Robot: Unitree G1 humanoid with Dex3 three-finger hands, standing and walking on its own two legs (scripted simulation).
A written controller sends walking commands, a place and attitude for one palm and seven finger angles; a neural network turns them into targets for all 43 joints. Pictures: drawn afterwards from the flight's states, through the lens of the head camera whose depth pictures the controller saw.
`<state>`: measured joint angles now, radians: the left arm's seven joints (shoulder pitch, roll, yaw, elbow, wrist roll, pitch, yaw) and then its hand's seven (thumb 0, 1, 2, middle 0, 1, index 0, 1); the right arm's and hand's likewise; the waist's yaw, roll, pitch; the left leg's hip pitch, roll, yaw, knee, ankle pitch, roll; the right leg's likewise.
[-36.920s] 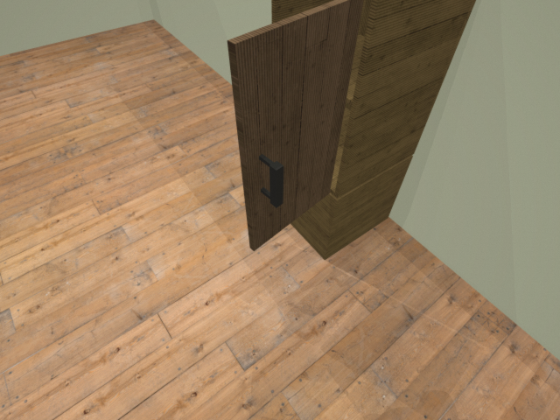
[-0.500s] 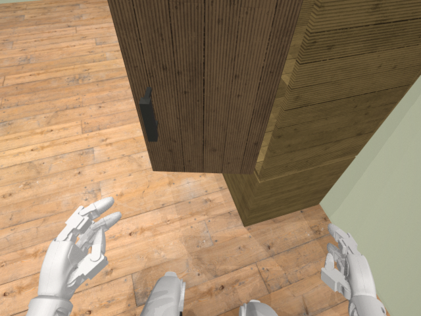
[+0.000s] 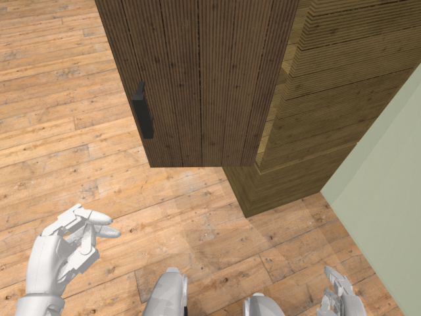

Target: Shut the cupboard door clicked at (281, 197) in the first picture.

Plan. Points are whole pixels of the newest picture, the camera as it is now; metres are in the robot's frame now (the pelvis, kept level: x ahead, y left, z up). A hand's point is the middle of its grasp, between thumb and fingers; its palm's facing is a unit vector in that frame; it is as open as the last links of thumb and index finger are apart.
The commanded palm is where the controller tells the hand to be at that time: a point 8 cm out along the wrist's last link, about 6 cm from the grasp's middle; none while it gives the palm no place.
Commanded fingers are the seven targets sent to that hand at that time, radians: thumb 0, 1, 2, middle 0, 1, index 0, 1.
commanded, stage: raise the hand and make a fist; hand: left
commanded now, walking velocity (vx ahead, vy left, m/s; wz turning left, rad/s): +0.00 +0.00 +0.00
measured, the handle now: (145, 110) +0.53 +0.19 +0.05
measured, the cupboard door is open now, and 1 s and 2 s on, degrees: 71 71 71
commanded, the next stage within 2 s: bring the fist close to the handle in 1.04 s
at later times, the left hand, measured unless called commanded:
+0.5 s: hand (88, 256) +0.21 +0.21 +0.05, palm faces +0.08 -1.00 -0.03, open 3.1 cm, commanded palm +0.19 +0.26 +0.06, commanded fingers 0.00 0.90 0.90 -1.30 -1.50 -1.30 -1.50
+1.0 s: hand (101, 249) +0.22 +0.19 +0.06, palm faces +0.07 -1.00 -0.04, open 3.1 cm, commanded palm +0.19 +0.24 +0.06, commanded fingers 0.00 0.90 0.90 -1.30 -1.50 -1.30 -1.50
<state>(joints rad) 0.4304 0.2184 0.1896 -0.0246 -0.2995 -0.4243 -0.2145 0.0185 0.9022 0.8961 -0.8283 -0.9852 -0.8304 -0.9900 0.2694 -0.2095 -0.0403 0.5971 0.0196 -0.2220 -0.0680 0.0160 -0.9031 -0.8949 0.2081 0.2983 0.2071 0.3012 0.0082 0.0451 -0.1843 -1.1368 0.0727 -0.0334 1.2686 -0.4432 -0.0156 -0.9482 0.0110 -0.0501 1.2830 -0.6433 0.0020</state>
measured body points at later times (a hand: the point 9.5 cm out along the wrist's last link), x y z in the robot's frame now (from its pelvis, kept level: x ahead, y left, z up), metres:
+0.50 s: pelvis -0.01 +0.02 +0.00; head +0.06 +0.04 +0.45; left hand +0.20 +0.26 +0.06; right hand +0.20 -0.19 -0.06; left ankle +0.09 +0.13 -0.62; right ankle -0.01 -0.12 -0.62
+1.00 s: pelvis +0.00 +0.00 +0.00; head +0.06 +0.01 +0.45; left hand +0.21 +0.25 +0.06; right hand +0.18 -0.23 -0.08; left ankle +0.09 +0.13 -0.62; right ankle -0.01 -0.12 -0.62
